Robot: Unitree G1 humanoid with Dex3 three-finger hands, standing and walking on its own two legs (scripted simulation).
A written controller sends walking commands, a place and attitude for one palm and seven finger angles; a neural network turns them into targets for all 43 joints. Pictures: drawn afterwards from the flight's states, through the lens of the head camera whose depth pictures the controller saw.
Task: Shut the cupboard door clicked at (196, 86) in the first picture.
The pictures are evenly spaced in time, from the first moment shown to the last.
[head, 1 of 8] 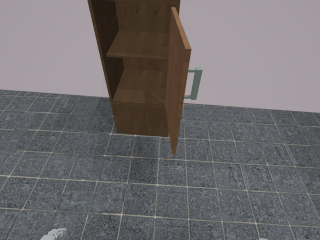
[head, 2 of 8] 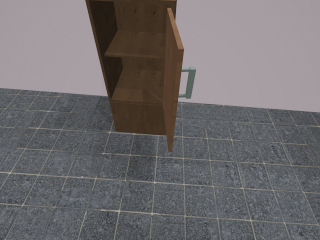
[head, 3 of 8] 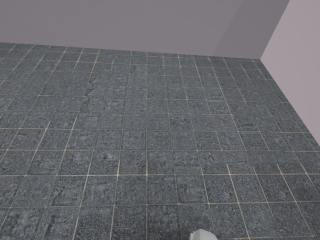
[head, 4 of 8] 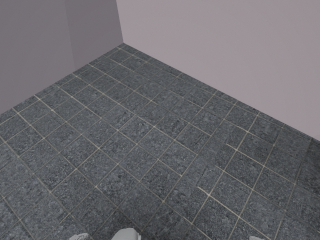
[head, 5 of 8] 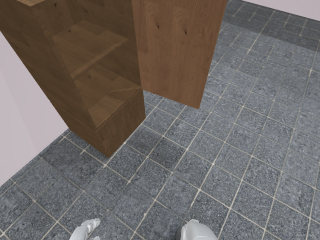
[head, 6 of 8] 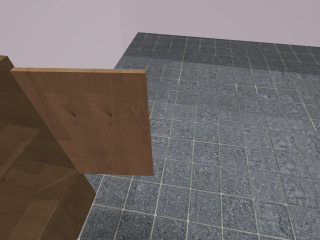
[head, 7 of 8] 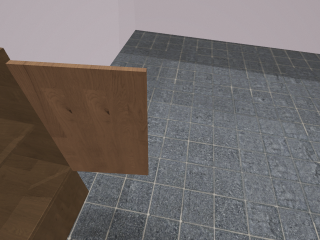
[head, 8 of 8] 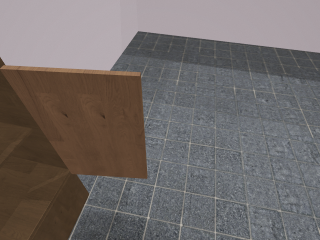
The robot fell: no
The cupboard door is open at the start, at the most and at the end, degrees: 99 99 99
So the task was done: no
